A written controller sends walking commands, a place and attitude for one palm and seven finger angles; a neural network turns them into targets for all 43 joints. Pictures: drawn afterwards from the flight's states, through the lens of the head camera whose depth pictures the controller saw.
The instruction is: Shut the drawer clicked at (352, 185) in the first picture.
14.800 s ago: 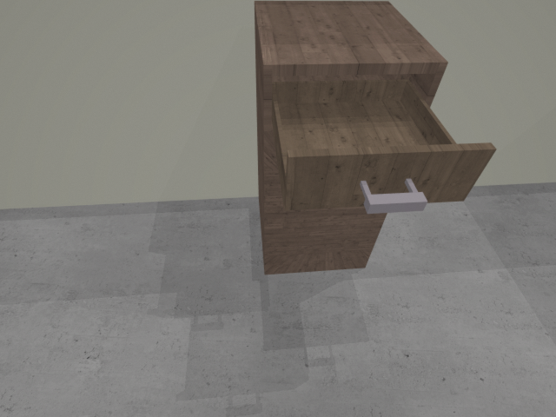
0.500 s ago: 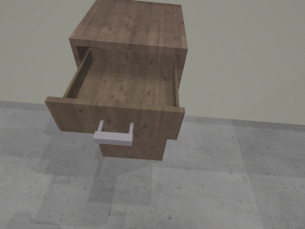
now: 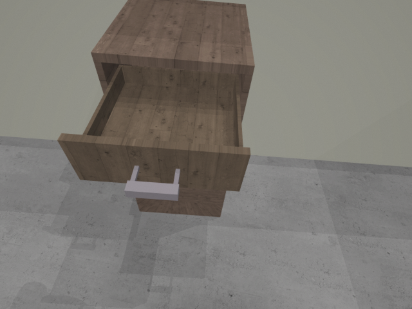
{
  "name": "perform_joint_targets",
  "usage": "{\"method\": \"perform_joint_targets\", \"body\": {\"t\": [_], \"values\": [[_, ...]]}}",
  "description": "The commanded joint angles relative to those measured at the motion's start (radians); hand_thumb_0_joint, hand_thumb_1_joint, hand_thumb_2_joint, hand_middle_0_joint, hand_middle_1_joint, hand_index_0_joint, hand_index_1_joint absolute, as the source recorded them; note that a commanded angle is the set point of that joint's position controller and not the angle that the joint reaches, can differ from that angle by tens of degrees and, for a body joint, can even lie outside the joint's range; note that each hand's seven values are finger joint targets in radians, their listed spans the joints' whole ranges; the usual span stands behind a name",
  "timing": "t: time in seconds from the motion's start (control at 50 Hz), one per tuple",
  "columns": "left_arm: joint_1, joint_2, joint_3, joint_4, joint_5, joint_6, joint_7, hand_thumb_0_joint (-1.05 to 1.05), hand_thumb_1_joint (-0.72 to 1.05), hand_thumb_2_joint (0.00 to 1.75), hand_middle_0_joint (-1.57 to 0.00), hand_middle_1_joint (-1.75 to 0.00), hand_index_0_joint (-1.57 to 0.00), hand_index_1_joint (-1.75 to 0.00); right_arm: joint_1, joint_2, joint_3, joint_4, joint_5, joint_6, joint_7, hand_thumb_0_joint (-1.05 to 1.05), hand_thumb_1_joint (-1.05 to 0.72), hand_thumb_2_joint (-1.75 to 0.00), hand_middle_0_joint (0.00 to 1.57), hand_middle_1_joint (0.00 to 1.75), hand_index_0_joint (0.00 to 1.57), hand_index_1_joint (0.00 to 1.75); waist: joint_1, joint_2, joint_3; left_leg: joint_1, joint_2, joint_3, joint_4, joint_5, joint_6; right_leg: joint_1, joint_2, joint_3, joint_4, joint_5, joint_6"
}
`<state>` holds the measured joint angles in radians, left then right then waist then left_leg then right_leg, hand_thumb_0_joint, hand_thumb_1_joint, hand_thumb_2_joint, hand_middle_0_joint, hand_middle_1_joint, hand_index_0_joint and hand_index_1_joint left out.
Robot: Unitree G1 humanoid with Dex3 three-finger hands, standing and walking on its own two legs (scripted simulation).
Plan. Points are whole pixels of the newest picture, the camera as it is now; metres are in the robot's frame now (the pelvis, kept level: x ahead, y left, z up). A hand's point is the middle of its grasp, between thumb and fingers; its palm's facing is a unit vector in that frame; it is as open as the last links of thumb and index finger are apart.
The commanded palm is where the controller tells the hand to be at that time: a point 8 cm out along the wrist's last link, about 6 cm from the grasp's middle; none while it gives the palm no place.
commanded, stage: look again from close up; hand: left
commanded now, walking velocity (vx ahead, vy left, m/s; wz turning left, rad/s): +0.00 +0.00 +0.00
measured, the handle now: (154, 181) +0.36 +0.14 +0.02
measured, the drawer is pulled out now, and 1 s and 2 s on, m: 0.29 0.29 0.29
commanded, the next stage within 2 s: shuffle to correct the standing spot in 0.24 s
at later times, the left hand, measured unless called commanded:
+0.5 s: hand out of the picture -0.03 +0.15 -0.18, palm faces +0.00 -0.99 -0.14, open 7.4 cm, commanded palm none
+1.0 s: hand out of the picture +0.13 +0.07 -0.18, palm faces +0.03 -0.98 -0.21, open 7.2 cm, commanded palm none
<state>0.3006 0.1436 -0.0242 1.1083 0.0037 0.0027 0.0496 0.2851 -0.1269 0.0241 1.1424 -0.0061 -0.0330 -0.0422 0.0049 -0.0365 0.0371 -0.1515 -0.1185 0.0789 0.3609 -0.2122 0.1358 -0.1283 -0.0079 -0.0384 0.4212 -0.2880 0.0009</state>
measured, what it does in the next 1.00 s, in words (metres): steps to the right: right foot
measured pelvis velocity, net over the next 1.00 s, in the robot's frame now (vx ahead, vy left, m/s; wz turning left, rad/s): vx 0.07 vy -0.11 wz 0.04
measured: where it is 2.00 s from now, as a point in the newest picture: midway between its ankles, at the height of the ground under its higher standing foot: outside the picture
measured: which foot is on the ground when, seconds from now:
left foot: down 0.00-0.90, up 0.92-1.00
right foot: down 0.00-0.46, up 0.48-0.88, down 0.90-1.00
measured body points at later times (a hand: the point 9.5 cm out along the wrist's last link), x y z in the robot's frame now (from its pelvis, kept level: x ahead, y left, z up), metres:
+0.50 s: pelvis +0.00 -0.01 +0.00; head +0.01 +0.01 +0.45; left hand -0.03 +0.20 -0.17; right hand -0.02 -0.23 -0.16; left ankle -0.01 +0.03 -0.74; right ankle -0.04 -0.12 -0.74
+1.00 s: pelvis +0.07 -0.11 -0.01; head +0.10 -0.12 +0.44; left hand +0.12 +0.12 -0.16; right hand +0.01 -0.34 -0.17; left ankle +0.01 +0.01 -0.74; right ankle +0.10 -0.24 -0.74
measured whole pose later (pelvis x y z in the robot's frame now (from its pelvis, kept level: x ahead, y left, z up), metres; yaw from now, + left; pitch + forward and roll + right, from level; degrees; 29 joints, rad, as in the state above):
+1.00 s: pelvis +0.07 -0.11 -0.01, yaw +2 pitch +0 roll +0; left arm 0.19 0.16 0.02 1.03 0.02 -0.03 0.04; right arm 0.36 -0.15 -0.02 1.14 -0.01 0.00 -0.03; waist -0.03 0.00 0.06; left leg -0.19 0.03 0.03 0.60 -0.46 -0.01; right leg -0.32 -0.05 -0.07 0.56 -0.25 0.01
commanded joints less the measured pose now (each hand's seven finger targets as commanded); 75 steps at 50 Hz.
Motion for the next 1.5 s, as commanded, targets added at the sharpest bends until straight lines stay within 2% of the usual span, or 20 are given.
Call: {"method": "perform_joint_targets", "body": {"t": [0.0, 0.36, 0.44, 0.5, 0.6, 0.78, 0.84, 0.86, 0.88, 0.92, 0.96, 1.02, 1.12, 1.2, 1.22, 1.24, 1.26, 1.28, 1.34, 1.48], "values": [[0.088, 0.076, 0.016, -0.018, 0.001, -0.010, 0.003, 0.00, 0.90, 0.90, -0.20, -0.30, -0.20, -0.30, 0.076, -0.114, -0.015, -0.016, 0.004, -0.013, -0.011, 0.00, -0.90, -0.90, 0.20, 0.30, 0.20, 0.30, -0.002, 0.027, 0.026, 0.032, 0.240, -0.232, -0.073, 0.274, -0.076, -0.057, -0.089, 0.100, -0.045, 0.111, -0.039], [0.119, 0.056, 0.014, 0.002, 0.002, -0.010, -0.001, 0.00, 0.90, 0.90, -0.20, -0.30, -0.20, -0.30, 0.098, -0.107, -0.015, 0.001, 0.001, -0.010, -0.011, 0.00, -0.90, -0.90, 0.20, 0.30, 0.20, 0.30, -0.011, 0.025, 0.021, 0.055, 0.257, -0.257, -0.114, 0.078, -0.076, -0.086, -0.075, 0.089, -0.028, 0.034, -0.037], [0.087, 0.050, 0.019, -0.008, 0.017, 0.003, -0.011, 0.00, 0.90, 0.90, -0.20, -0.30, -0.20, -0.30, 0.128, -0.129, -0.029, 0.009, -0.004, 0.002, -0.017, 0.00, -0.90, -0.90, 0.20, 0.30, 0.20, 0.30, -0.030, 0.079, 0.087, 0.061, 0.340, -0.378, -0.200, -0.159, -0.027, -0.236, -0.033, 0.042, 0.119, -0.124, -0.029], [0.038, 0.061, 0.029, -0.034, 0.025, 0.008, -0.017, 0.00, 0.90, 0.90, -0.20, -0.30, -0.20, -0.30, 0.180, -0.131, -0.035, 0.015, -0.012, 0.000, -0.021, 0.00, -0.90, -0.90, 0.20, 0.30, 0.20, 0.30, -0.050, 0.066, 0.087, 0.112, 0.406, -0.454, -0.203, -0.080, 0.049, -0.379, -0.044, 0.063, 0.341, -0.200, -0.031], [-0.014, 0.040, 0.043, -0.065, 0.023, 0.006, -0.031, 0.00, 0.90, 0.90, -0.20, -0.30, -0.20, -0.30, 0.164, -0.137, -0.044, -0.005, -0.018, -0.009, -0.015, 0.00, -0.90, -0.90, 0.20, 0.30, 0.20, 0.30, -0.047, 0.015, 0.066, 0.074, 0.411, -0.378, -0.186, 0.018, 0.089, -0.411, -0.067, 0.057, 0.452, -0.134, -0.020], [-0.089, 0.041, 0.060, -0.124, 0.018, -0.001, -0.050, 0.00, 0.90, 0.90, -0.20, -0.30, -0.20, -0.30, 0.158, -0.141, -0.054, -0.016, -0.028, -0.004, -0.003, 0.00, -0.90, -0.90, 0.20, 0.30, 0.20, 0.30, -0.044, 0.154, 0.099, -0.082, 0.350, -0.241, -0.137, 0.012, 0.036, -0.264, -0.046, -0.029, 0.238, -0.044, -0.012], [0.065, 0.081, 0.064, -0.073, 0.013, -0.036, -0.032, 0.00, 0.90, 0.90, -0.20, -0.30, -0.20, -0.30, 0.165, -0.103, -0.042, -0.009, -0.013, -0.005, 0.005, 0.00, -0.90, -0.90, 0.20, 0.30, 0.20, 0.30, 0.025, 0.036, -0.036, -0.120, 0.223, -0.111, 0.091, 0.061, -0.069, 0.064, -0.069, 0.034, -0.015, 0.201, -0.004], [0.118, 0.146, 0.069, -0.054, 0.012, -0.047, -0.020, 0.00, 0.90, 0.90, -0.20, -0.30, -0.20, -0.30, 0.178, -0.061, -0.031, -0.022, -0.004, -0.008, 0.010, 0.00, -0.90, -0.90, 0.20, 0.30, 0.20, 0.30, 0.033, -0.106, -0.102, -0.241, 0.154, -0.052, 0.166, -0.159, -0.118, 0.205, -0.228, 0.220, -0.012, 0.384, -0.049], [0.101, 0.198, 0.072, -0.063, 0.005, -0.046, -0.013, 0.00, 0.90, 0.90, -0.20, -0.30, -0.20, -0.30, 0.188, -0.058, -0.032, -0.035, -0.002, 0.004, 0.009, 0.00, -0.90, -0.90, 0.20, 0.30, 0.20, 0.30, 0.016, -0.166, -0.113, -0.227, 0.138, -0.018, 0.198, -0.315, -0.143, 0.163, -0.354, 0.285, -0.060, 0.528, -0.113], [0.019, 0.222, 0.074, -0.095, 0.012, -0.038, -0.010, 0.00, 0.90, 0.90, -0.20, -0.30, -0.20, -0.30, 0.175, -0.050, -0.044, -0.035, 0.003, 0.011, 0.006, 0.00, -0.90, -0.90, 0.20, 0.30, 0.20, 0.30, -0.010, -0.050, -0.031, -0.147, 0.140, -0.045, 0.227, -0.305, -0.141, -0.017, -0.350, 0.241, -0.015, 0.671, -0.152], [0.012, 0.189, 0.076, -0.097, 0.013, -0.036, 0.002, 0.00, 0.90, 0.90, -0.20, -0.30, -0.20, -0.30, 0.165, -0.051, -0.047, -0.032, 0.003, 0.035, 0.000, 0.00, -0.90, -0.90, 0.20, 0.30, 0.20, 0.30, 0.004, -0.196, -0.039, -0.176, 0.159, -0.029, 0.312, -0.289, -0.156, 0.006, -0.344, 0.255, 0.003, 0.841, -0.165], [0.057, 0.217, 0.099, -0.103, 0.022, -0.023, 0.016, 0.00, 0.90, 0.90, -0.20, -0.30, -0.20, -0.30, 0.078, -0.084, -0.063, -0.088, 0.000, 0.050, 0.005, 0.00, -0.90, -0.90, 0.20, 0.30, 0.20, 0.30, 0.051, -0.178, -0.083, -0.291, 0.136, -0.034, 0.493, -0.361, -0.171, 0.101, -0.391, 0.262, 0.038, 1.098, -0.222], [-0.025, 0.236, 0.111, -0.170, 0.033, -0.004, 0.018, 0.00, 0.90, 0.90, -0.20, -0.30, -0.20, -0.30, -0.002, -0.085, -0.078, -0.169, 0.000, 0.072, 0.032, 0.00, -0.90, -0.90, 0.20, 0.30, 0.20, 0.30, 0.025, -0.145, -0.106, -0.247, 0.134, -0.078, 0.562, -0.257, -0.172, -0.062, -0.353, 0.196, -0.027, 0.660, -0.204], [-0.113, 0.230, 0.112, -0.217, 0.031, 0.014, 0.003, 0.00, 0.90, 0.90, -0.20, -0.30, -0.20, -0.30, 0.079, -0.085, -0.078, -0.164, 0.002, 0.050, 0.035, 0.00, -0.90, -0.90, 0.20, 0.30, 0.20, 0.30, -0.041, -0.141, -0.090, 0.035, 0.104, -0.009, 0.161, -0.026, -0.165, -0.271, -0.255, 0.152, 0.013, 0.197, -0.109], [-0.100, 0.201, 0.101, -0.224, 0.025, 0.025, -0.001, 0.00, 0.90, 0.90, -0.20, -0.30, -0.20, -0.30, 0.100, -0.114, -0.079, -0.159, 0.003, 0.043, 0.032, 0.00, -0.90, -0.90, 0.20, 0.30, 0.20, 0.30, -0.047, -0.041, -0.076, 0.120, 0.135, -0.020, 0.063, 0.005, -0.162, -0.341, -0.187, 0.116, 0.085, 0.027, -0.072], [-0.078, 0.139, 0.090, -0.236, 0.017, 0.036, -0.005, 0.00, 0.90, 0.90, -0.20, -0.30, -0.20, -0.30, 0.082, -0.184, -0.093, -0.176, -0.007, 0.038, 0.028, 0.00, -0.90, -0.90, 0.20, 0.30, 0.20, 0.30, -0.044, 0.235, -0.042, 0.078, 0.292, -0.216, -0.065, -0.062, -0.115, -0.417, -0.079, 0.045, 0.244, -0.180, -0.021], [-0.080, 0.119, 0.087, -0.247, 0.014, 0.044, -0.004, 0.00, 0.90, 0.90, -0.20, -0.30, -0.20, -0.30, 0.030, -0.234, -0.100, -0.219, -0.015, 0.044, 0.024, 0.00, -0.90, -0.90, 0.20, 0.30, 0.20, 0.30, -0.041, 0.378, 0.015, -0.130, 0.431, -0.403, -0.163, -0.067, -0.017, -0.379, -0.003, 0.015, 0.408, -0.309, 0.016], [-0.073, 0.133, 0.090, -0.261, 0.018, 0.047, -0.005, 0.00, 0.90, 0.90, -0.20, -0.30, -0.20, -0.30, -0.032, -0.235, -0.096, -0.256, -0.018, 0.050, 0.022, 0.00, -0.90, -0.90, 0.20, 0.30, 0.20, 0.30, -0.020, 0.294, 0.063, -0.268, 0.464, -0.389, -0.174, -0.089, 0.057, -0.312, -0.025, 0.058, 0.500, -0.281, 0.001], [0.002, 0.123, 0.087, -0.193, 0.028, 0.047, -0.017, 0.00, 0.90, 0.90, -0.20, -0.30, -0.20, -0.30, -0.148, -0.175, -0.072, -0.274, -0.021, 0.037, 0.016, 0.00, -0.90, -0.90, 0.20, 0.30, 0.20, 0.30, 0.034, 0.208, 0.048, -0.264, 0.351, -0.274, -0.146, -0.104, 0.037, -0.289, -0.028, 0.070, 0.629, -0.131, -0.003], [0.034, 0.085, 0.059, -0.175, 0.019, 0.022, -0.017, 0.00, 0.90, 0.90, -0.20, -0.30, -0.20, -0.30, -0.051, -0.160, -0.072, -0.225, -0.016, 0.034, 0.012, 0.00, -0.90, -0.90, 0.20, 0.30, 0.20, 0.30, -0.001, 0.129, -0.024, -0.055, 0.356, -0.272, -0.118, 0.010, 0.052, -0.210, -0.038, 0.015, 0.271, -0.171, 0.010]]}}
